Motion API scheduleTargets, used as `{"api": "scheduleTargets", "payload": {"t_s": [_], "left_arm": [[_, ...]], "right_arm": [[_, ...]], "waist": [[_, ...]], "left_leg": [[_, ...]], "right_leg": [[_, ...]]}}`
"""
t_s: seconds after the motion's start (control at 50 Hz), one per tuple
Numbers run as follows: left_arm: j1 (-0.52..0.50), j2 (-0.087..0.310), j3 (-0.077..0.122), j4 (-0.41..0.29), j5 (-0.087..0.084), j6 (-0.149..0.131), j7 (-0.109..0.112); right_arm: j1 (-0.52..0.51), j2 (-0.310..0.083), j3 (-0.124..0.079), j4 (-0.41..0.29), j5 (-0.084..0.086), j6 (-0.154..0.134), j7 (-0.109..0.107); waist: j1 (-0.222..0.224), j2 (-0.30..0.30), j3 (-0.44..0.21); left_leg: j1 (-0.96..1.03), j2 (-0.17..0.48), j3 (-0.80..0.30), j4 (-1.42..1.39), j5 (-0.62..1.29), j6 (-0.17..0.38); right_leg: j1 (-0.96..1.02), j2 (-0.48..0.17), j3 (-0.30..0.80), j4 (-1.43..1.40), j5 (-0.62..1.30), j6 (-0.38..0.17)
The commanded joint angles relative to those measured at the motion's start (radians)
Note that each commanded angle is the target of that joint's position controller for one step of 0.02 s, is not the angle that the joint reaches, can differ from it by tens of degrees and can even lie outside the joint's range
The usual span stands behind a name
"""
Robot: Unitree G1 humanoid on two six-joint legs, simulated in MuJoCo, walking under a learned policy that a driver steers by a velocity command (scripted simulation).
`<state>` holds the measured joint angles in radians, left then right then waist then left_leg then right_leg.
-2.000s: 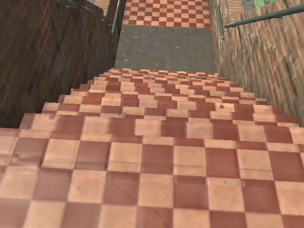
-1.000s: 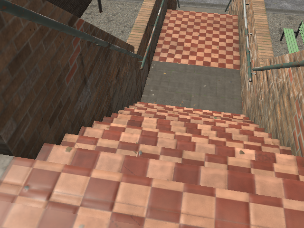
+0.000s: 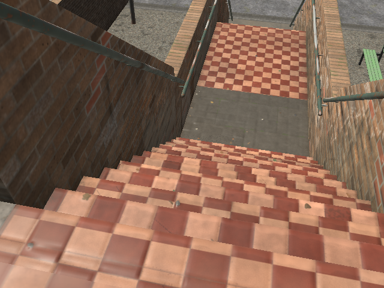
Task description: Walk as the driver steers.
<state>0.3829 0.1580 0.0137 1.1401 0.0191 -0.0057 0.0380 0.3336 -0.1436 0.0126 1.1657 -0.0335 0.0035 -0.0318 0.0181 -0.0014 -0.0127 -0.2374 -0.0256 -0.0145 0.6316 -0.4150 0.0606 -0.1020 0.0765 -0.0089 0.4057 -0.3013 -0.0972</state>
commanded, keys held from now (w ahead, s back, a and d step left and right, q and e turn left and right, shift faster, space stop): w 1.00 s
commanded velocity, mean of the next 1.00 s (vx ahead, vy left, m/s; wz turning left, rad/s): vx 0.44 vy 0.00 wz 0.00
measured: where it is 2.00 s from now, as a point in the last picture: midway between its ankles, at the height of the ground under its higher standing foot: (190, 248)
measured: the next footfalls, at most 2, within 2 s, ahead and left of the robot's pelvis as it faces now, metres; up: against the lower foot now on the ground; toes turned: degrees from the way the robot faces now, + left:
left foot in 0.22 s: +0.15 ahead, +0.14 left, +0.00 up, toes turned +3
right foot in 0.72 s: +0.49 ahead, -0.01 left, +0.00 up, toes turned -4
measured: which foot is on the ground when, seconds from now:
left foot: up 0.00-0.20, down 0.22-0.74, up 0.76-1.00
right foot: down 0.00-0.22, up 0.24-0.70, down 0.72-1.00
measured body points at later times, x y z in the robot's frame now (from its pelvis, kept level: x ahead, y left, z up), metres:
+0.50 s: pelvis +0.19 +0.07 +0.00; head +0.20 +0.08 +0.45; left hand +0.28 +0.31 -0.14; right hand +0.10 -0.15 -0.14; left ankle +0.11 +0.14 -0.74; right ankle +0.27 -0.06 -0.67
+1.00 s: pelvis +0.46 +0.03 +0.00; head +0.47 +0.03 +0.45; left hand +0.41 +0.28 -0.14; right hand +0.56 -0.21 -0.14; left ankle +0.55 +0.20 -0.67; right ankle +0.45 -0.01 -0.74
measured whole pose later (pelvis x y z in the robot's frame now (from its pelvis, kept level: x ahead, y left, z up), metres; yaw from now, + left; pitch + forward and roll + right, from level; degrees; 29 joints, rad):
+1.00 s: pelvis +0.46 +0.03 +0.00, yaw +0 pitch -2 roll +0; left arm 0.46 0.18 0.04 1.05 0.01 -0.08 0.01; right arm 0.21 -0.21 -0.06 0.92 -0.02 -0.01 0.00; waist 0.02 0.02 0.03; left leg -0.59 0.08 -0.03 0.99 -0.15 0.06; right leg -0.10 0.09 -0.10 0.33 -0.20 -0.12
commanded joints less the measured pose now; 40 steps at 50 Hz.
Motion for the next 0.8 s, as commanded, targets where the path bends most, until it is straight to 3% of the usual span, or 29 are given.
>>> {"api": "scheduleTargets", "payload": {"t_s": [0.02,0.06,0.14,0.18,0.2,0.22,0.24,0.26,0.28,0.3,0.32,0.38,0.44,0.52,0.6,0.66,0.68,0.7,0.72,0.74,0.76,0.78,0.8], "left_arm": [[0.156,0.143,0.039,0.01,0.013,-0.013,-0.005],[0.135,0.142,0.043,-0.004,0.009,-0.031,-0.008],[0.116,0.141,0.045,-0.019,0.005,-0.05,-0.009],[0.085,0.151,0.047,-0.03,-0.004,-0.053,-0.013],[0.078,0.151,0.046,-0.036,-0.002,-0.056,-0.014],[0.077,0.135,0.038,-0.042,0.004,-0.065,-0.017],[0.056,0.059,0.016,-0.081,-0.002,-0.073,-0.028],[0.059,0.068,0.023,-0.112,0.008,-0.073,-0.034],[0.021,0.107,0.034,-0.121,0.026,-0.065,-0.041],[-0.018,0.091,0.031,-0.128,0.024,-0.067,-0.051],[-0.023,0.073,0.029,-0.127,0.015,-0.071,-0.057],[-0.015,0.08,0.038,-0.124,0.018,-0.05,-0.067],[-0.111,0.071,0.04,-0.162,0.014,-0.03,-0.068],[-0.326,0.049,0.028,-0.255,0.008,-0.029,-0.07],[-0.414,0.05,0.018,-0.301,0.002,-0.032,-0.066],[-0.338,0.085,0.034,-0.295,0.002,-0.039,-0.05],[-0.226,0.107,0.047,-0.262,0.002,-0.045,-0.042],[-0.055,0.129,0.062,-0.206,0.0,-0.054,-0.037],[0.092,0.178,0.081,-0.166,0.019,-0.061,-0.029],[0.168,0.268,0.101,-0.169,0.031,-0.065,-0.024],[0.123,0.273,0.104,-0.17,-0.007,-0.049,-0.036],[0.004,0.223,0.093,-0.186,-0.021,-0.043,-0.039],[-0.054,0.159,0.075,-0.195,-0.013,-0.048,-0.041]], "right_arm": [[-0.12,-0.067,-0.017,-0.11,-0.011,-0.035,0.018],[-0.122,-0.076,-0.027,-0.13,-0.004,-0.055,0.03],[-0.146,-0.074,-0.04,-0.176,0.013,-0.063,0.045],[-0.057,-0.061,-0.045,-0.158,0.02,-0.063,0.045],[0.029,-0.072,-0.055,-0.129,0.02,-0.063,0.041],[0.14,-0.11,-0.074,-0.097,0.018,-0.071,0.031],[0.285,-0.205,-0.097,-0.08,0.002,-0.081,0.019],[0.366,-0.256,-0.108,-0.048,0.011,-0.068,0.021],[0.243,-0.205,-0.094,-0.077,0.011,-0.059,0.021],[0.133,-0.173,-0.085,-0.12,0.011,-0.064,0.029],[0.076,-0.159,-0.079,-0.14,0.012,-0.073,0.032],[0.115,-0.102,-0.058,-0.122,0.014,-0.098,0.023],[0.205,-0.104,-0.053,-0.091,0.016,-0.104,0.017],[0.237,-0.093,-0.043,-0.092,0.015,-0.105,0.015],[0.267,-0.109,-0.042,-0.086,0.02,-0.104,0.004],[0.237,-0.138,-0.048,-0.09,0.015,-0.101,-0.001],[0.221,-0.157,-0.054,-0.095,0.013,-0.097,-0.005],[0.204,-0.169,-0.058,-0.096,0.016,-0.092,-0.006],[0.196,-0.165,-0.058,-0.108,0.029,-0.09,-0.001],[0.251,-0.056,-0.039,-0.136,0.041,-0.086,0.007],[0.31,-0.093,-0.059,-0.138,0.047,-0.08,0.015],[0.208,-0.139,-0.072,-0.17,0.034,-0.077,0.011],[0.129,-0.142,-0.075,-0.194,0.027,-0.081,0.011]], "waist": [[0.047,-0.075,0.25],[0.024,-0.043,0.214],[0.003,-0.096,0.172],[-0.049,-0.091,0.162],[-0.084,-0.067,0.141],[-0.131,-0.007,0.094],[-0.18,0.214,0.024],[-0.162,0.303,0.013],[-0.092,0.139,0.107],[-0.062,0.054,0.157],[-0.031,0.028,0.158],[0.003,0.057,0.119],[-0.005,0.067,0.127],[-0.034,0.066,0.166],[-0.048,0.093,0.173],[0.003,0.097,0.114],[0.049,0.102,0.056],[0.116,0.099,-0.024],[0.175,0.06,-0.108],[0.138,-0.113,-0.237],[0.099,-0.149,-0.309],[0.06,-0.074,-0.139],[0.052,-0.041,-0.015]], "left_leg": [[-0.381,0.059,0.023,0.226,-0.056,0.008],[-0.392,0.08,0.023,0.219,-0.014,0.0],[-0.2,0.047,0.083,0.051,0.06,-0.004],[0.013,0.011,0.13,-0.067,0.161,0.001],[0.15,-0.022,0.142,-0.115,0.161,0.002],[0.309,0.002,0.086,-0.163,0.127,0.013],[0.435,0.263,-0.297,-0.358,-0.134,0.077],[0.429,0.421,-0.667,-0.516,-0.309,0.167],[0.312,0.41,-0.623,-0.5,-0.371,0.174],[0.216,0.372,-0.512,-0.5,-0.269,0.162],[0.162,0.323,-0.4,-0.514,-0.122,0.142],[0.168,0.237,-0.202,-0.509,0.226,0.115],[0.217,0.22,-0.117,-0.492,0.47,0.123],[0.198,0.198,-0.052,-0.489,0.635,0.125],[0.231,0.211,-0.016,-0.473,0.781,0.118],[0.31,0.231,0.013,-0.326,1.11,0.102],[0.33,0.224,0.023,-0.195,1.202,0.091],[0.293,0.209,0.036,-0.007,1.175,0.079],[0.142,0.163,0.06,0.247,0.931,0.063],[-0.119,0.02,0.099,0.637,0.201,0.033],[-0.31,-0.076,-0.041,0.849,-0.089,0.029],[-0.402,0.002,-0.065,0.848,-0.003,0.04],[-0.411,0.027,-0.04,0.826,0.045,0.042]], "right_leg": [[-0.028,-0.395,0.493,-0.322,-0.442,-0.199],[0.014,-0.364,0.412,-0.306,-0.298,-0.176],[-0.071,-0.29,0.252,-0.254,-0.126,-0.132],[-0.194,-0.264,0.194,-0.182,-0.084,-0.112],[-0.258,-0.239,0.167,-0.103,-0.019,-0.097],[-0.325,-0.194,0.11,0.054,0.067,-0.071],[-0.454,-0.077,-0.026,0.406,-0.014,-0.011],[-0.604,0.001,-0.043,0.662,-0.256,-0.001],[-0.638,-0.086,0.024,0.788,-0.188,-0.016],[-0.634,-0.122,0.04,0.795,-0.084,-0.02],[-0.589,-0.148,0.044,0.758,-0.01,-0.013],[-0.536,-0.159,0.005,0.701,0.068,0.024],[-0.617,-0.157,-0.032,0.664,0.11,0.046],[-0.627,-0.136,-0.078,0.452,0.209,0.056],[-0.512,-0.092,-0.122,0.254,0.276,0.018],[-0.373,-0.04,-0.137,0.203,0.194,-0.044],[-0.272,-0.016,-0.128,0.192,0.157,-0.061],[-0.089,-0.002,-0.117,0.138,0.19,-0.08],[0.137,-0.095,-0.019,0.078,0.182,-0.112],[0.365,-0.401,0.378,0.048,0.162,-0.189],[0.419,-0.493,0.725,-0.102,0.082,-0.292],[0.282,-0.454,0.588,-0.142,-0.045,-0.253],[0.135,-0.423,0.472,-0.176,0.008,-0.224]]}}
Over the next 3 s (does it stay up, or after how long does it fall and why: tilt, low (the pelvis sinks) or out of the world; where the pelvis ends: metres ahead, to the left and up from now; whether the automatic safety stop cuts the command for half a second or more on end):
stays up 1.14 0.02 -0.49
